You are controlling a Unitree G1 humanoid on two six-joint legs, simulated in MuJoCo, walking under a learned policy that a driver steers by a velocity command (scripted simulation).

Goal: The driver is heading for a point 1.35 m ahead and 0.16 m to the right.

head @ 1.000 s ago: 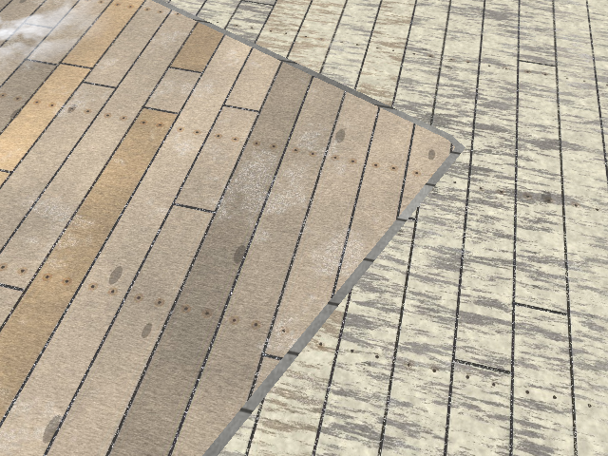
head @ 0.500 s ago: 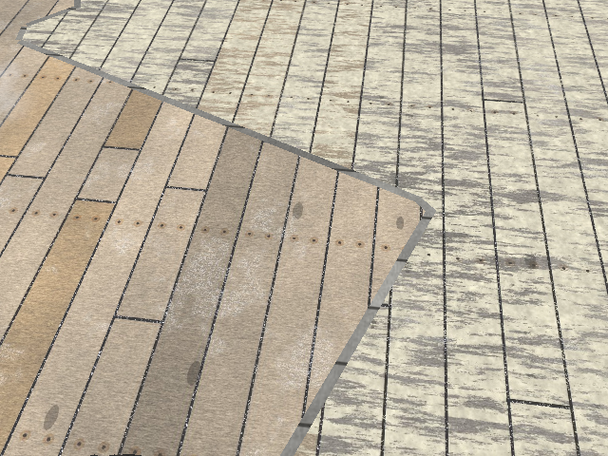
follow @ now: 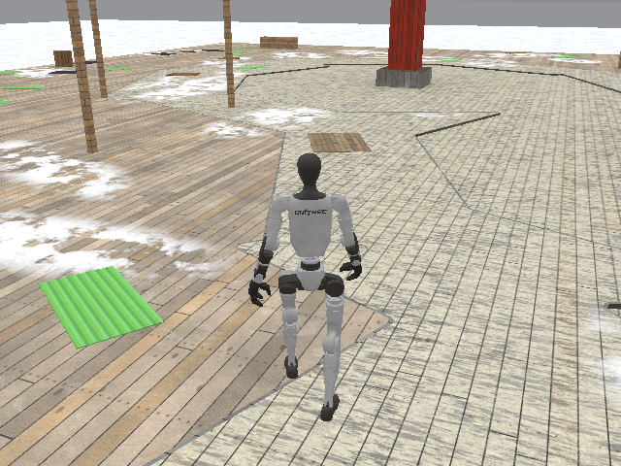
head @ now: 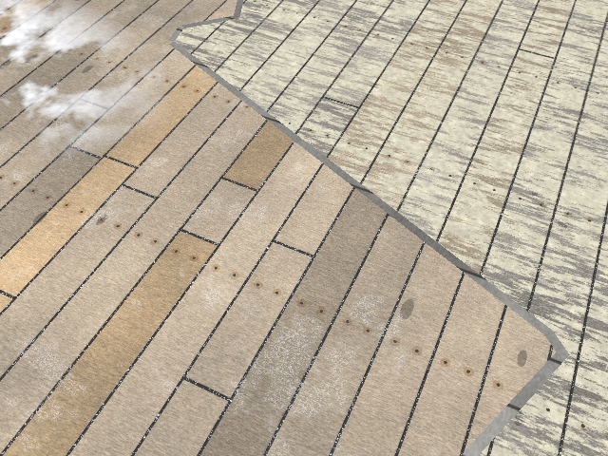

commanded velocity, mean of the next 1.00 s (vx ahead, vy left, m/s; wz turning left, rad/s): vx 0.50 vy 0.00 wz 0.21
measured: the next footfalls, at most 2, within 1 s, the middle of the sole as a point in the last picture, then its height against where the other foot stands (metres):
left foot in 0.04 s outside the picture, level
right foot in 0.50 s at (362, 443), level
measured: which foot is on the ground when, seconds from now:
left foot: up 0.00-0.02, down 0.04-0.50, up 0.52-0.92, down 0.94-1.00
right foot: down 0.00-0.04, up 0.06-0.48, down 0.50-0.92, up 0.94-1.00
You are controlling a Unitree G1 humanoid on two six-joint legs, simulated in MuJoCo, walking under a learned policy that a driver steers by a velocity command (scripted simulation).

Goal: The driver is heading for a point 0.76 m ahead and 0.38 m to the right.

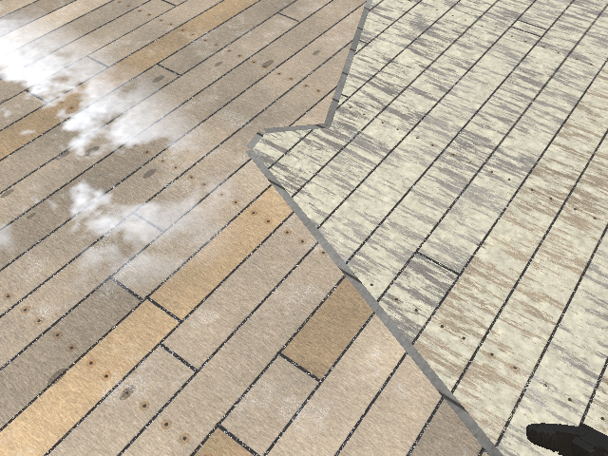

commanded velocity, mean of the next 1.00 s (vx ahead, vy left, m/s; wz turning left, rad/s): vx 0.50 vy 0.00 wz -0.57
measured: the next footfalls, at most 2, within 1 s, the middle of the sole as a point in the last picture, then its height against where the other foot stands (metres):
right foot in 0.40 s outside the picture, level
left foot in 0.90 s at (377, 383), level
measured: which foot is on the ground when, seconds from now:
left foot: down 0.00-0.42, up 0.44-0.88, down 0.90-1.00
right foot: up 0.00-0.38, down 0.40-0.90, up 0.92-1.00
